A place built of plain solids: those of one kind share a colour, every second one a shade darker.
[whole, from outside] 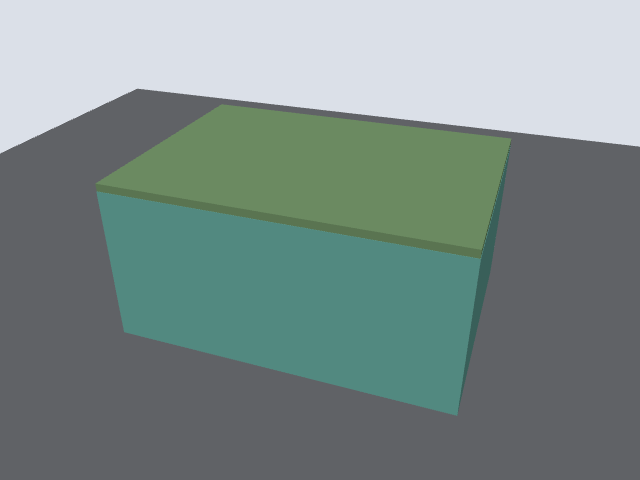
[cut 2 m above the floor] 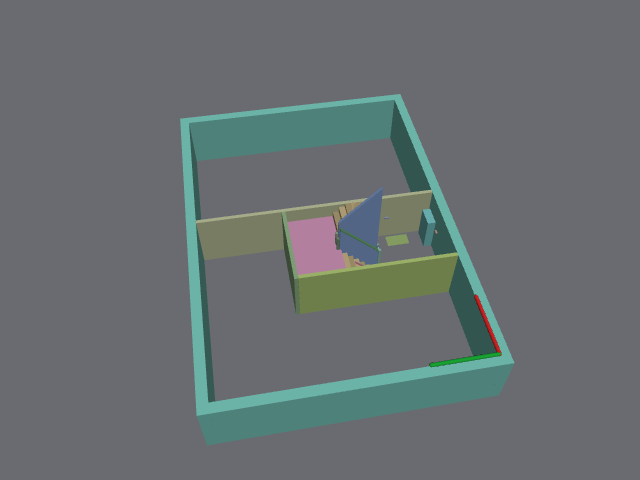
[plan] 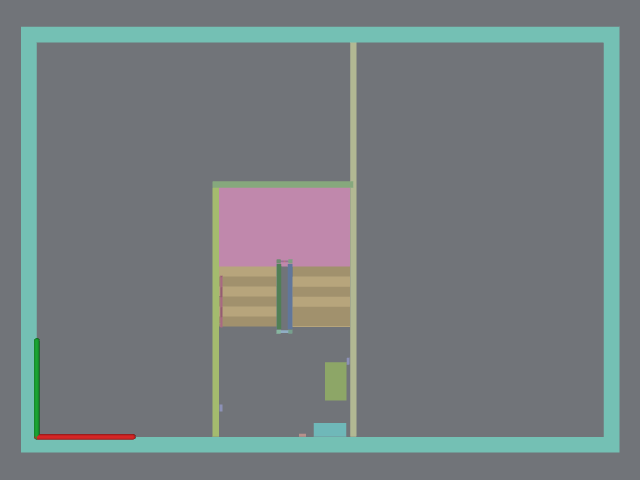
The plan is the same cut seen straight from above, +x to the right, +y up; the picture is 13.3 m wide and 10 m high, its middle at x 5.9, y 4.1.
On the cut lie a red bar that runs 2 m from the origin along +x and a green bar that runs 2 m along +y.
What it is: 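A small block of dwellings, 11.8 m wide and 8.2 m deep inside, its common dog-leg stair of 14 risers of 209 mm a storey on goings of 209 mm, 1.20 m wide flights and a well of 0.33 m; the dwelling on the first floor; a hall, a living room with a kitchen corner, a bedroom, the bathroom shut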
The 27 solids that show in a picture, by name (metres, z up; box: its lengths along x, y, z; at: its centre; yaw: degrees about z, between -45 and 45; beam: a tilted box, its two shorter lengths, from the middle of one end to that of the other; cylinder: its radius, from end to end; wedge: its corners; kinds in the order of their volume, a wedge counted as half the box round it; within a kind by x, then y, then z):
{
 "wall_1": {"box": [0.33, 8.87, 5.9], "at": [-0.17, 4.11, 2.9]},
 "wall_2": {"box": [12.47, 0.33, 5.9], "at": [5.91, -0.17, 2.9]},
 "wall_3": {"box": [12.47, 0.33, 5.9], "at": [5.91, 8.38, 2.9]},
 "wall_4": {"box": [0.33, 8.87, 5.9], "at": [11.98, 4.11, 2.9]},
 "roof_slab_1": {"box": [12.45, 8.85, 0.44], "at": [5.91, 4.11, 5.91]},
 "piece_1": {"box": [1.2, 0.63, 0.26], "at": [4.39, 2.61, 0.08]},
 "piece_2": {"box": [1.2, 0.63, 0.47], "at": [4.39, 2.82, 0.18]},
 "piece_3": {"box": [1.2, 0.63, 0.68], "at": [4.39, 3.03, 0.29]},
 "piece_4": {"box": [1.2, 0.63, 0.89], "at": [4.39, 3.24, 0.39]},
 "piece_5": {"box": [1.2, 0.63, 1.09], "at": [4.39, 3.45, 0.5]},
 "piece_6": {"box": [1.2, 0.51, 1.3], "at": [4.39, 3.6, 0.6]},
 "piece_7": {"box": [1.2, 0.41, 2.56], "at": [5.93, 2.51, 1.23]},
 "piece_8": {"box": [1.2, 0.63, 2.35], "at": [5.93, 2.61, 1.12]},
 "piece_9": {"box": [1.2, 0.63, 2.14], "at": [5.93, 2.82, 1.02]},
 "piece_10": {"box": [1.2, 0.63, 1.93], "at": [5.93, 3.02, 0.92]},
 "piece_11": {"box": [1.2, 0.63, 1.72], "at": [5.93, 3.23, 0.81]},
 "half_1": {"box": [2.73, 1.64, 1.51], "at": [5.16, 4.37, 0.71]},
 "core_wall_1": {"box": [0.14, 5.19, 5.74], "at": [3.73, 2.59, 2.82]},
 "core_wall_low_1": {"box": [0.14, 8.22, 2.82], "at": [6.6, 4.11, 1.36]},
 "core_wall_back_1": {"box": [2.94, 0.14, 5.74], "at": [5.13, 5.26, 2.82]},
 "guard_panel_1": {"wedge": [[4.99, 2.24, -0.05], [4.99, 2.24, 1.06], [4.99, 3.6, -0.05], [4.99, 3.6, 2.42], [5.09, 2.24, -0.05], [5.09, 2.24, 1.06], [5.09, 3.6, -0.05], [5.09, 3.6, 2.42]]},
 "guard_panel_2": {"wedge": [[5.23, 2.24, -0.05], [5.23, 2.24, 3.88], [5.23, 3.6, -0.05], [5.23, 3.6, 2.52], [5.33, 2.24, -0.05], [5.33, 2.24, 3.88], [5.33, 3.6, -0.05], [5.33, 3.6, 2.52]]},
 "hung_more_letter_boxes_1": {"box": [0.68, 0.29, 1.3], "at": [6.11, 0.14, 0.6]},
 "hlap_1": {"box": [1.2, 0.07, 1.45], "at": [5.93, 3.58, 0.67]},
 "guard_cap_1": {"wedge": [[5.0, 2.24, 1.06], [5.0, 2.24, 1.11], [5.0, 3.6, 2.42], [5.0, 3.6, 2.46], [5.09, 2.24, 1.06], [5.09, 2.24, 1.11], [5.09, 3.6, 2.42], [5.09, 3.6, 2.46]]},
 "laid_doormat_1": {"box": [0.45, 0.8, 0.05], "at": [6.23, 1.16, -0.02]},
 "ground_guard_newel_1": {"box": [0.09, 0.09, 1.15], "at": [5.04, 2.19, 0.53]}
}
